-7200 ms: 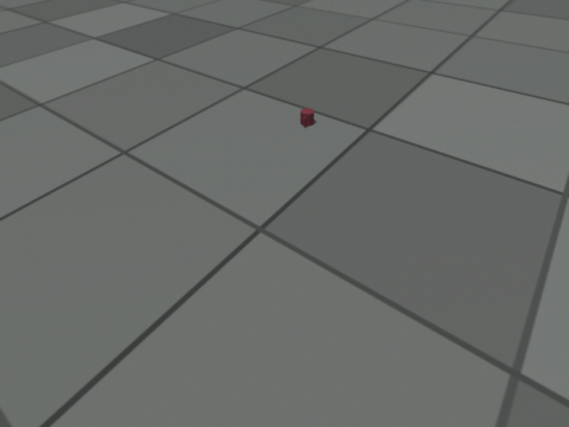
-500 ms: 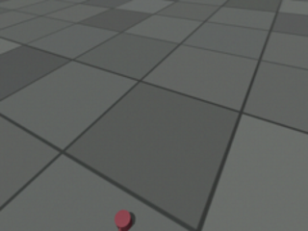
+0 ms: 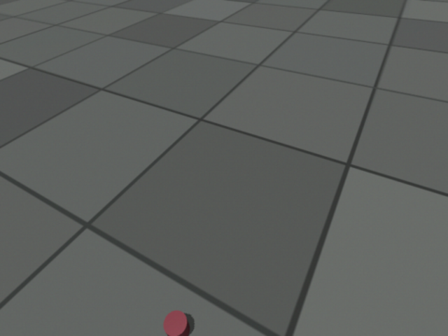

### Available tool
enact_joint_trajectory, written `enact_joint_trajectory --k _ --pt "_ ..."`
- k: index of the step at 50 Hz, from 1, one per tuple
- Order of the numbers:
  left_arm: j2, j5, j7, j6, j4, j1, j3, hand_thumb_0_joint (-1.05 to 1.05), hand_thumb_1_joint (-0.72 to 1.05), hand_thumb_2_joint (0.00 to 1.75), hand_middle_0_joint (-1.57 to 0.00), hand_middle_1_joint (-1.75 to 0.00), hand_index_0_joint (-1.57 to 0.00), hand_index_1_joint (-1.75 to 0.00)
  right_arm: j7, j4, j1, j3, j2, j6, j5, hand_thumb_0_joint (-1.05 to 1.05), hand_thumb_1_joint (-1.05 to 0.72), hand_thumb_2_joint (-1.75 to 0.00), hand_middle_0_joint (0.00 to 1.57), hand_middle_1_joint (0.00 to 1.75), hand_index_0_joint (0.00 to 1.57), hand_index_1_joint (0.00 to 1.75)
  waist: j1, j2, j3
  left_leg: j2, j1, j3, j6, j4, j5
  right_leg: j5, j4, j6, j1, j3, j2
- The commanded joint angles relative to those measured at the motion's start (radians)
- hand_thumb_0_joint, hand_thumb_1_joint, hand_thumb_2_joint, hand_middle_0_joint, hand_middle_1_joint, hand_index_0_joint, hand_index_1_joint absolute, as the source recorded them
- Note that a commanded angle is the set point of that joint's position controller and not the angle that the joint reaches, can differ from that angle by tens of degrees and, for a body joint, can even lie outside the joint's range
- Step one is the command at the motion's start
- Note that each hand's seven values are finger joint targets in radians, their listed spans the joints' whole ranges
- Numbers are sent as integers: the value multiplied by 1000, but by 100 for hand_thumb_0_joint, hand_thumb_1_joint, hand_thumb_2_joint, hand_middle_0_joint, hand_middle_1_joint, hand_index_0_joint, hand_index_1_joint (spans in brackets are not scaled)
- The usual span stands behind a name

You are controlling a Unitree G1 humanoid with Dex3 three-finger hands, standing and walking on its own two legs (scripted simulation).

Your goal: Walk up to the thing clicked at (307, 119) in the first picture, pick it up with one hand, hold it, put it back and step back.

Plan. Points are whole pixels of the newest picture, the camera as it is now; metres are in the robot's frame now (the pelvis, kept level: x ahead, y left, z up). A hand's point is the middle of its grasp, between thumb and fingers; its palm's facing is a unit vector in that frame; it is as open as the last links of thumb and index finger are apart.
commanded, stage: stand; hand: left
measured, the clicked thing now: (175, 331) +0.37 +0.24 -0.74
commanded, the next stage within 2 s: none
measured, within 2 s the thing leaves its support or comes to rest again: neither
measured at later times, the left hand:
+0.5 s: hand out of the picture +0.08 +0.25 -0.15, palm faces -0.02 -0.94 -0.35, open 7.4 cm
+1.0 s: hand out of the picture +0.07 +0.26 -0.16, palm faces -0.03 -0.94 -0.35, open 7.4 cm
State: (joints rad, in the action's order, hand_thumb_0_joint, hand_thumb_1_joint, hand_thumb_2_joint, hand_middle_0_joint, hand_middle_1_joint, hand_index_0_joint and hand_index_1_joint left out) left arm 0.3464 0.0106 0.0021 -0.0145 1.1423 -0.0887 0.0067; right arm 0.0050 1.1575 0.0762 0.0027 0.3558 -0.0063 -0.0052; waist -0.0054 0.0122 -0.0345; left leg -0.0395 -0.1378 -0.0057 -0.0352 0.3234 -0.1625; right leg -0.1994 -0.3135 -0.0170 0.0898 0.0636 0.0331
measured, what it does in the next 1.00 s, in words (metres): stands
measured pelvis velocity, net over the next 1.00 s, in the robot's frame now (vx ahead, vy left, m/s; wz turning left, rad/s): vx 0.00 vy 0.00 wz -0.01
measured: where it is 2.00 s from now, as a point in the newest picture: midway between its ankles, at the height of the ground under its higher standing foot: outside the picture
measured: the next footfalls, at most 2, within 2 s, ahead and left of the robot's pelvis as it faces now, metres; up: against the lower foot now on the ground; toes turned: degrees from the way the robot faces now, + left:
none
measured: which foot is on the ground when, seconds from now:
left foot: down 0.00-1.00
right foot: down 0.00-1.00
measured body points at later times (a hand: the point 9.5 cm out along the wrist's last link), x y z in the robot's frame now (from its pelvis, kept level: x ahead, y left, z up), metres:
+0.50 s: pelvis +0.00 +0.00 +0.00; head +0.00 +0.00 +0.45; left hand +0.08 +0.30 -0.13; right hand +0.08 -0.30 -0.13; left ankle +0.01 +0.14 -0.75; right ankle -0.02 -0.13 -0.75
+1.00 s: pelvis +0.00 +0.00 +0.00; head +0.01 +0.00 +0.45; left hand +0.07 +0.31 -0.13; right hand +0.06 -0.30 -0.14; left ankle +0.01 +0.14 -0.75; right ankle -0.02 -0.13 -0.75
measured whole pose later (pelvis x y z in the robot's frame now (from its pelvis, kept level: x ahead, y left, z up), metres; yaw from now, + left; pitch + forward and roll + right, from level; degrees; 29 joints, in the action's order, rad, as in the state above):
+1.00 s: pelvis +0.00 +0.00 +0.00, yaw -1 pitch -2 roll +0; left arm 0.35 0.01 0.00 -0.01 1.13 -0.12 0.00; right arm 0.01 1.15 0.11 0.01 0.35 -0.01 -0.01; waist 0.00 0.01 -0.04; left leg -0.04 -0.13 0.00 -0.03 0.32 -0.16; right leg -0.19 -0.31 -0.02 0.09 0.05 0.03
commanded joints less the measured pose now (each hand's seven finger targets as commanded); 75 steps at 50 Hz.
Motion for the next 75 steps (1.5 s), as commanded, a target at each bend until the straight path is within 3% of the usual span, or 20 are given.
enact_joint_trajectory --k 1,13,24,33,36,44,62,65,69,75 --pt "219 -2 -11 -17 -57 34 42 0 90 90 -20 -30 -20 -30 -12 -61 -46 -38 212 -23 -2 0 -90 -90 20 30 20 30 5 -12 88 -101 47 -69 36 -33 200 162 53 21 -7 -85 117" --pt "226 -2 -12 -16 -62 32 43 0 90 90 -20 -30 -20 -30 -14 -64 -36 -36 203 -22 -4 0 -90 -90 20 30 20 30 4 -14 93 -105 52 -60 38 -31 228 209 46 28 -26 -88 122" --pt "223 0 -10 -13 -59 19 42 0 90 90 -20 -30 -20 -30 -12 -68 -37 -36 206 -20 -2 0 -90 -90 20 30 20 30 4 -19 47 -99 40 -66 39 -57 120 95 68 26 14 -93 112" --pt "223 0 -8 -15 -64 8 40 0 90 90 -20 -30 -20 -30 -11 -70 -27 -36 209 -22 -5 0 -90 -90 20 30 20 30 5 -12 53 -102 45 -69 39 -47 135 98 68 27 19 -97 114" --pt "221 -1 -7 -13 -66 13 40 0 90 90 -20 -30 -20 -30 -11 -66 -19 -35 210 -21 -6 0 -90 -90 20 30 20 30 2 0 51 -96 27 -65 40 -51 86 85 72 29 13 -105 118" --pt "221 -1 -8 -13 -63 2 38 0 90 90 -20 -30 -20 -30 -11 -64 -8 -35 211 -20 -6 0 -90 -90 20 30 20 30 4 -4 47 -94 18 -67 40 -54 94 74 68 27 16 -101 115" --pt "223 1 -11 -15 -69 2 37 0 90 90 -20 -30 -20 -30 -13 -73 -14 -35 209 -22 -4 0 -90 -90 20 30 20 30 6 -15 75 -103 54 -63 45 -34 197 182 48 29 -8 -95 121" --pt "222 -1 -10 -13 -65 -4 36 0 90 90 -20 -30 -20 -30 -13 -72 -16 -34 210 -21 -4 0 -90 -90 20 30 20 30 8 -8 51 -100 44 -66 40 -48 159 128 56 25 6 -92 114" --pt "226 1 -12 -15 -71 5 38 0 90 90 -20 -30 -20 -30 -13 -77 -10 -35 206 -21 -4 0 -90 -90 20 30 20 30 3 -22 76 -104 51 -61 46 -35 185 176 49 29 -18 -97 122" --pt "224 1 -11 -13 -71 -1 38 0 90 90 -20 -30 -20 -30 -13 -77 -20 -37 210 -20 -4 0 -90 -90 20 30 20 30 7 -8 68 -102 49 -61 45 -39 173 162 55 30 -14 -96 120"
